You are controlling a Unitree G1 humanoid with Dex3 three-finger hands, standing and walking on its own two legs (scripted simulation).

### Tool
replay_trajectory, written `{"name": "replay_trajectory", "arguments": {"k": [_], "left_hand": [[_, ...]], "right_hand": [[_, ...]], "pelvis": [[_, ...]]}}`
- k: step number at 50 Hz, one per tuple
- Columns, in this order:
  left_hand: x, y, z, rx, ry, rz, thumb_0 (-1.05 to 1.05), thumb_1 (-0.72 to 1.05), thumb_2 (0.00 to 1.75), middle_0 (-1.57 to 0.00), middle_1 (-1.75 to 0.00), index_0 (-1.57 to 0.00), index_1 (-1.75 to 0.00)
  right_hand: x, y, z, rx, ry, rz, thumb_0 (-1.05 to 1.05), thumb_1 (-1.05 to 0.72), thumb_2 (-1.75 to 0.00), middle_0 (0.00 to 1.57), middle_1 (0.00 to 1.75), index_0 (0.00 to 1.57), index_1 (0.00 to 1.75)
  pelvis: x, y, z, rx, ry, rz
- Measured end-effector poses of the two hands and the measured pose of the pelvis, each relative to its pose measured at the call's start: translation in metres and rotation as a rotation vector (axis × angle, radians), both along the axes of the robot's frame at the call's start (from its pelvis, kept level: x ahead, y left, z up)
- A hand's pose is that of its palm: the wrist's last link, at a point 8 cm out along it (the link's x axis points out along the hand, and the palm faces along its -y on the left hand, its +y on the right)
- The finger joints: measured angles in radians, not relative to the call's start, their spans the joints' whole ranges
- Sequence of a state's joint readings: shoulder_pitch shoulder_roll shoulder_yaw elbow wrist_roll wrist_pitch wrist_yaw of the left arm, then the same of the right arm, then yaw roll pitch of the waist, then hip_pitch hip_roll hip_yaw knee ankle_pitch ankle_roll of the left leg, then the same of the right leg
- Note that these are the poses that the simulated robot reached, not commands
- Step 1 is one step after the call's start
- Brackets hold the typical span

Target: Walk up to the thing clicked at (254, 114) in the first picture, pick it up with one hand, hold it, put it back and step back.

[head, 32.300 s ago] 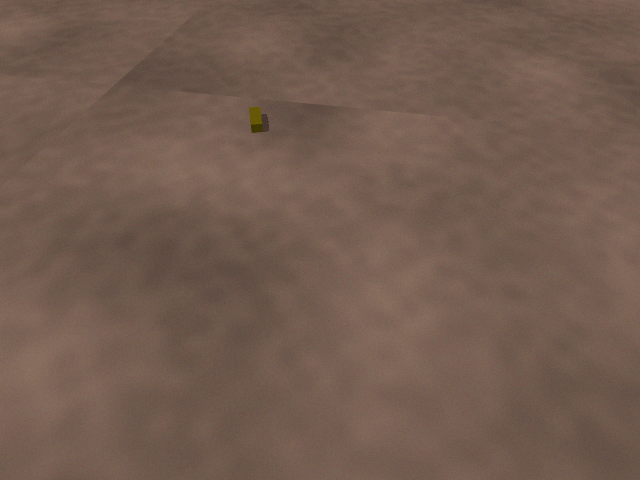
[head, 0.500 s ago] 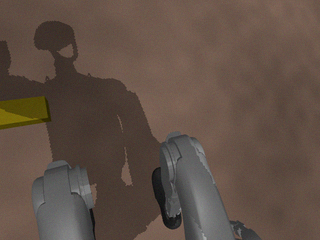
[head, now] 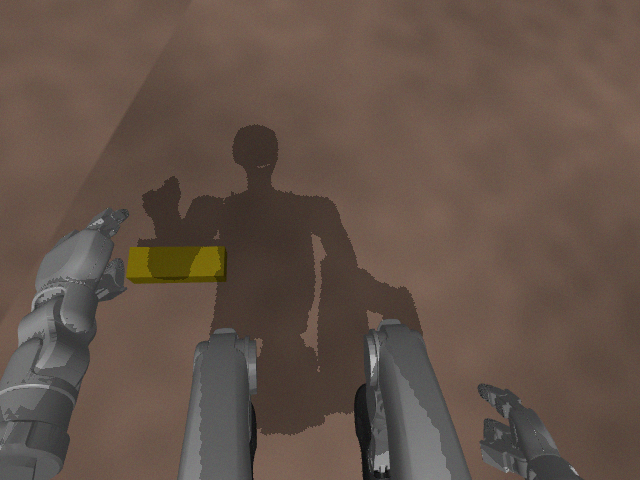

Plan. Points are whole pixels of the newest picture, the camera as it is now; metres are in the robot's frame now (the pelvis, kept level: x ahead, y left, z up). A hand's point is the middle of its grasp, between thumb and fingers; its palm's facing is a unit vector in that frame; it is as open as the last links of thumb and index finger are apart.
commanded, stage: home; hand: left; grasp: from above
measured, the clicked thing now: (179, 265) +0.49 +0.26 -0.44
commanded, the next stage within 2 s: none
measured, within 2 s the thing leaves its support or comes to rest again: neither
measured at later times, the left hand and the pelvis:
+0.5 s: hand (87, 364) +0.26 +0.19 +0.09, palm faces +0.04 -0.95 -0.31, open 7.4 cm; pelvis +0.04 -0.01 +0.18, yaw +3 degrees
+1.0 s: hand out of the picture +0.22 +0.18 +0.20, palm faces +0.15 -0.97 -0.20, open 7.4 cm; pelvis +0.08 -0.01 +0.25, yaw +5 degrees
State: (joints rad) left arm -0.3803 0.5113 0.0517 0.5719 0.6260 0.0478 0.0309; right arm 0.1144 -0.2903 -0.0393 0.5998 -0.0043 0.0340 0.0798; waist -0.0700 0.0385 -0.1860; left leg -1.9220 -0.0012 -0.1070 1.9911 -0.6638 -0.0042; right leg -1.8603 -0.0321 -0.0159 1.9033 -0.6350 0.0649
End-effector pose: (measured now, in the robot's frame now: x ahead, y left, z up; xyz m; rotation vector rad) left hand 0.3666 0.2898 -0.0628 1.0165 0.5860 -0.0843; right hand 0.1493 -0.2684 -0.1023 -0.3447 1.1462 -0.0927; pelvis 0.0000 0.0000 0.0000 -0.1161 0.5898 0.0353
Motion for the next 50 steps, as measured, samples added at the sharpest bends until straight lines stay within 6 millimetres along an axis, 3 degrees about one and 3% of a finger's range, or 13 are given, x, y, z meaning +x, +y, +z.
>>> {"name": "replay_trajectory", "arguments": {"k": [7, 13, 18, 27, 36, 42, 50], "left_hand": [[-0.053, -0.014, 0.054, -0.182, 0.015, 0.154, 0.01, 0.85, 0.89, -0.21, -0.3, -0.22, -0.31], [-0.087, -0.03, 0.096, -0.338, 0.041, 0.295, 0.01, 0.89, 0.9, -0.21, -0.3, -0.21, -0.31], [-0.107, -0.042, 0.133, -0.454, 0.062, 0.407, 0.01, 0.89, 0.9, -0.21, -0.3, -0.21, -0.31], [-0.13, -0.054, 0.205, -0.604, 0.089, 0.572, 0.01, 0.9, 0.9, -0.2, -0.3, -0.21, -0.3], [-0.148, -0.061, 0.271, -0.688, 0.067, 0.623, 0.01, 0.91, 0.9, -0.2, -0.3, -0.21, -0.3], [-0.16, -0.061, 0.292, -0.694, 0.056, 0.619, 0.01, 0.91, 0.9, -0.2, -0.3, -0.2, -0.3], [-0.17, -0.062, 0.291, -0.702, 0.072, 0.634, 0.01, 0.91, 0.9, -0.2, -0.3, -0.2, -0.3]], "right_hand": [[0.055, 0.015, 0.065, 0.02, -0.214, 0.047, 0.01, -0.9, -0.9, 0.2, 0.3, 0.2, 0.3], [0.076, 0.03, 0.116, 0.056, -0.331, 0.047, 0.01, -0.9, -0.9, 0.21, 0.3, 0.2, 0.3], [0.078, 0.037, 0.153, 0.071, -0.372, 0.022, 0.01, -0.9, -0.9, 0.21, 0.3, 0.2, 0.3], [0.063, 0.033, 0.215, 0.037, -0.386, -0.043, 0.01, -0.9, -0.9, 0.21, 0.3, 0.2, 0.3], [0.067, 0.024, 0.27, -0.001, -0.474, -0.077, 0.02, -0.9, -0.9, 0.21, 0.3, 0.2, 0.3], [0.087, 0.025, 0.292, 0.001, -0.565, -0.055, 0.02, -0.9, -0.9, 0.21, 0.3, 0.2, 0.3], [0.11, 0.03, 0.305, 0.017, -0.64, 0.005, 0.02, -0.9, -0.9, 0.21, 0.3, 0.2, 0.3]], "pelvis": [[0.002, -0.004, 0.05, 0.021, -0.064, 0.012], [0.01, -0.009, 0.093, 0.039, -0.119, 0.021], [0.02, -0.011, 0.128, 0.05, -0.17, 0.025], [0.047, -0.013, 0.191, 0.062, -0.263, 0.034], [0.07, -0.012, 0.235, 0.073, -0.353, 0.041], [0.077, -0.011, 0.246, 0.081, -0.393, 0.047], [0.077, -0.013, 0.249, 0.089, -0.415, 0.055]]}}
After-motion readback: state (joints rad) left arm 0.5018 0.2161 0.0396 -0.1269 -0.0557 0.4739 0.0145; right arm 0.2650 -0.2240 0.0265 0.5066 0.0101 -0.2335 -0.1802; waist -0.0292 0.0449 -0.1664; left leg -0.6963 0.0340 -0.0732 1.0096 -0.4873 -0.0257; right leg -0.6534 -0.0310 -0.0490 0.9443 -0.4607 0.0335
